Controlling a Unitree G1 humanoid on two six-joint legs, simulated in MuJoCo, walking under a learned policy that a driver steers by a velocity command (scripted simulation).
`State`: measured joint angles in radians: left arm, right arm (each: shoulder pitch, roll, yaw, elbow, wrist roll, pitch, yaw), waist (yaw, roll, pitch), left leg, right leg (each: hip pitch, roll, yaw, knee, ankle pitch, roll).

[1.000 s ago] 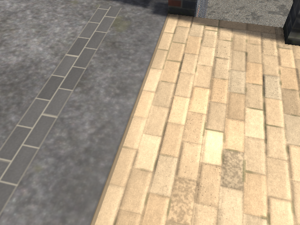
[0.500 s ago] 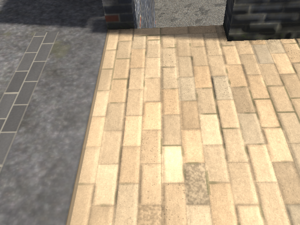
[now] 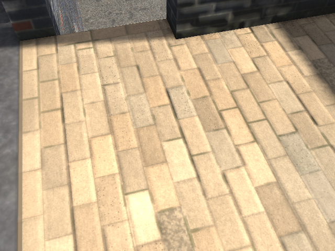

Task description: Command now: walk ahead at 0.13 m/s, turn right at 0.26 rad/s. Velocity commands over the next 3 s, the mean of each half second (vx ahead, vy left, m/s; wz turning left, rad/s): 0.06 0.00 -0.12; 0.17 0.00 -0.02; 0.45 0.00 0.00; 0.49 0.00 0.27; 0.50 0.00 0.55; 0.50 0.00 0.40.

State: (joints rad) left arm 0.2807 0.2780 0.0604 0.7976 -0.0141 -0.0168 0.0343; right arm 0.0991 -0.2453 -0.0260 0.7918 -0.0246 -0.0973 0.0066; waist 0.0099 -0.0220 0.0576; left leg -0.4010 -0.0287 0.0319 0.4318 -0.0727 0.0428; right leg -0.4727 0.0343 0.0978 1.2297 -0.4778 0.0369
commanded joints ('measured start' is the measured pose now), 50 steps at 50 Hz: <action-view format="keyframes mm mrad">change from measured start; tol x32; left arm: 1 134 -11 -5 -39 5 10 6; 50 -69 50 14 18 -36 -95 -24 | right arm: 1 -5 -91 -16 -22 -11 -8 6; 50 297 -105 -36 240 29 -26 10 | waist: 1 42 114 -160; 50 -71 123 35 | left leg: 1 98 234 -157 -147 526 222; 11 -86 113 -86 2 -361 15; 33 205 77 -36 47 3 -39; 41 -170 81 -47 369 -428 68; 45 356 9 33 81 -143 53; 47 596 368 -603 -219 -355 226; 50 496 363 -551 -267 -427 207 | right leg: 1 64 -63 -25 -206 36 11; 11 387 -204 108 -844 357 -129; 13 120 -220 161 -952 36 -188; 33 244 -67 -24 -776 464 -97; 40 253 -346 424 -1054 -252 -308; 45 79 -167 89 -875 93 -174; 50 -403 -98 -4 -36 119 -112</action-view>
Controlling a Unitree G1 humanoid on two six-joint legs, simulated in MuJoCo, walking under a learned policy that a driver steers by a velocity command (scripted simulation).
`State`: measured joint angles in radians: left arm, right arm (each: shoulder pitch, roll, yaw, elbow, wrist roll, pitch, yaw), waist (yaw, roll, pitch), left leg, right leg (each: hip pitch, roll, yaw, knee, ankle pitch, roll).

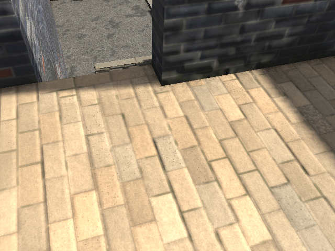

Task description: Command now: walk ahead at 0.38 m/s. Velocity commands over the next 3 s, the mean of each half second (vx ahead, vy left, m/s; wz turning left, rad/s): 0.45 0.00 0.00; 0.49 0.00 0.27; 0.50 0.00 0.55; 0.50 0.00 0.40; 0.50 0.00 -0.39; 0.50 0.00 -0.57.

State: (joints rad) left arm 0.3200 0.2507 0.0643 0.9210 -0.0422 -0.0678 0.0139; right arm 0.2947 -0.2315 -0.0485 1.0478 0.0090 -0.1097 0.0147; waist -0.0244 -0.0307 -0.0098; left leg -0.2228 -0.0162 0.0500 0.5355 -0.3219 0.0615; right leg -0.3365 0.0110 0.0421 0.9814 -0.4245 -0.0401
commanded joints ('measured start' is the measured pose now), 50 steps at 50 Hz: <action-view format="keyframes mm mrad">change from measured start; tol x32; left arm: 1 -117 85 16 -101 6 -47 -3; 16 -494 35 -16 -221 10 -40 -61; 22 121 276 69 -60 42 -34 -42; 50 69 35 -30 -60 71 -20 -2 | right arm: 1 68 -115 -9 -30 -2 -14 7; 22 287 2 33 -64 -13 27 -15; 44 -324 -61 -3 -315 12 31 34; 50 143 -353 -116 -256 18 43 21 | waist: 1 -22 99 111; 17 -36 122 144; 22 136 -169 -391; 42 98 9 105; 50 -43 298 -272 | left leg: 1 293 322 -483 -383 -69 156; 16 307 264 -119 -399 469 107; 20 308 230 -62 -1 1037 55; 22 -325 -14 -54 697 73 -39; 24 -527 36 -179 873 -161 1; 38 -451 139 -98 208 454 -31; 45 -507 95 -26 74 259 23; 48 -126 -31 70 32 190 89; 50 556 300 -655 -79 65 331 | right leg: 1 -528 -103 42 167 149 -38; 17 -304 -48 -81 -458 427 -34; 20 119 38 -132 -466 376 -104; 22 823 -381 551 -526 108 -332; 30 84 -218 130 -864 349 -208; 43 403 -276 -122 -835 487 -129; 48 407 -252 -224 -375 1107 -53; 49 185 -208 -236 -79 915 -11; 50 -281 2 -187 301 80 57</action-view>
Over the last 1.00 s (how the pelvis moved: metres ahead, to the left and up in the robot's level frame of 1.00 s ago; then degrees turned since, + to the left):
0.16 0.01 0.00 -1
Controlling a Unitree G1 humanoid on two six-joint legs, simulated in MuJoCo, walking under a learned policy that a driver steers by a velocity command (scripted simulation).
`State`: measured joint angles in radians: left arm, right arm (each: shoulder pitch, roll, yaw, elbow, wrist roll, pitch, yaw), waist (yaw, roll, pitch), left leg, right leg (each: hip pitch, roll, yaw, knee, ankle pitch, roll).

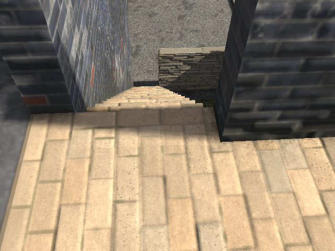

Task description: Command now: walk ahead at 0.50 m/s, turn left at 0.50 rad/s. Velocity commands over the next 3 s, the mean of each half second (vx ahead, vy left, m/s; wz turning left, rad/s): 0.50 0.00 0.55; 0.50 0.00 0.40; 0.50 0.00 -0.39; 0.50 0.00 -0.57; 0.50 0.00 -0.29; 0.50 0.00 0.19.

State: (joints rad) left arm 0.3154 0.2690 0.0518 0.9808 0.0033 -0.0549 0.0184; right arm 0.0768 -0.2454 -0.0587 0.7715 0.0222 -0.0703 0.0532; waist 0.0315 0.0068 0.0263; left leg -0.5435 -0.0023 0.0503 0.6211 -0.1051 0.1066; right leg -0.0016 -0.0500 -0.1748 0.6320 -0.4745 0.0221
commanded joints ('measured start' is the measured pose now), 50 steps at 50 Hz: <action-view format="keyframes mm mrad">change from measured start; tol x32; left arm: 1 8 85 -8 -128 -7 -82 -23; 18 -403 107 10 -313 -13 -77 -25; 25 65 286 73 -221 29 -77 -33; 50 147 44 -25 -139 88 -60 -88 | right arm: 1 388 -268 -82 1 -3 -3 -20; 45 -43 -103 27 -191 -86 -16 25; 50 305 -223 -19 -88 -73 -35 -15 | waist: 1 -142 197 -426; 23 39 99 -177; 25 14 -391 -407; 44 30 -85 63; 50 -131 74 -305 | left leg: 1 977 353 -909 -316 -200 328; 8 364 171 -379 -403 232 200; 21 411 138 -457 -227 46 74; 27 -251 12 -218 715 -382 -89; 46 -89 53 -52 -5 -4 -35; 50 817 128 -112 74 310 161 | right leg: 1 -757 101 252 794 -83 -20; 20 -472 39 258 -171 487 4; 23 -100 -22 279 -182 394 -85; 25 392 -383 936 -285 201 -294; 31 -123 -209 422 -429 326 -204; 45 1 -237 157 -488 521 -243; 50 -291 -62 61 111 620 -93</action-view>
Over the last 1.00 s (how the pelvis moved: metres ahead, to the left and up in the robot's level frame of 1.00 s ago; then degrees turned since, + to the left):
0.54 0.02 -0.02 11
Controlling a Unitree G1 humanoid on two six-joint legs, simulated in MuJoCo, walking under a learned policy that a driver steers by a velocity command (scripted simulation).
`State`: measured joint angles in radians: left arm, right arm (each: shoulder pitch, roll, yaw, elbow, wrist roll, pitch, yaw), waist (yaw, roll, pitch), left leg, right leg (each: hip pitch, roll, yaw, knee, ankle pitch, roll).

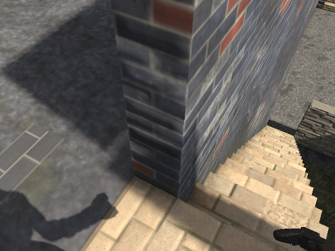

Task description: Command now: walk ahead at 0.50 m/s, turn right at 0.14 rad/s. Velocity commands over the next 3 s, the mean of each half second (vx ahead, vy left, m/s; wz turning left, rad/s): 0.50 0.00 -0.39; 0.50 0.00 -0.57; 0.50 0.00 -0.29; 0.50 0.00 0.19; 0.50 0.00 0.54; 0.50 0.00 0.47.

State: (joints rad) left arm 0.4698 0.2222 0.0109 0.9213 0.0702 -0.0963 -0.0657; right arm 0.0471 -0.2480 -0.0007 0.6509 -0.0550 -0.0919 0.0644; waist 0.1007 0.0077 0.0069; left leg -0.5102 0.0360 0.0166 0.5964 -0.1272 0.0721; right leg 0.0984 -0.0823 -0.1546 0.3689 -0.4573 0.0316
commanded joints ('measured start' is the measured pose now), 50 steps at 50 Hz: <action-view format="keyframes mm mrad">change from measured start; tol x32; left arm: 1 139 -39 -31 -88 45 -37 -38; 21 -450 94 26 -200 -19 28 -18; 29 263 283 114 11 -27 -41 60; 41 -480 168 16 -364 -19 -43 77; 44 16 37 -7 -258 -30 -70 33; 50 -207 68 -66 -271 41 76 37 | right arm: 1 590 -235 -68 99 1 -3 -34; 31 103 -73 0 27 -31 -11 -22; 39 174 14 52 -93 -3 31 -2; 42 804 -116 -34 57 -90 5 0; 50 236 -12 23 66 -49 -35 -69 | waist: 1 -232 268 -575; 4 -211 119 -13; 24 -63 58 78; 28 105 -170 -448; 32 -17 -48 -23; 42 -469 210 -193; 50 -64 29 -65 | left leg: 1 1220 382 -598 -97 190 404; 7 365 255 -142 -353 326 71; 21 651 288 152 -406 430 148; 26 523 208 286 44 722 31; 28 -152 -66 157 755 -469 -138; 30 -468 -22 -113 908 -418 -87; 42 843 18 -95 302 -8 36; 44 601 401 -673 1 827 426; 46 329 447 -750 -81 -55 363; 50 45 259 -362 -108 -200 231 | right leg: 1 -696 146 105 654 -125 -59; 4 -858 -3 231 926 29 -126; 23 -800 56 149 258 290 -112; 26 -280 186 134 264 569 -199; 28 437 -106 776 132 651 -512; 37 -857 118 397 -43 364 -292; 41 -1257 177 426 470 544 -231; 43 -1308 319 327 1137 -77 -88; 45 -1358 116 333 1441 -54 15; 50 -1150 -55 342 1268 204 62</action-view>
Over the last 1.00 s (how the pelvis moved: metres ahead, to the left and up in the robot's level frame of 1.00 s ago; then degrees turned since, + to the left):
0.53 0.14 0.00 29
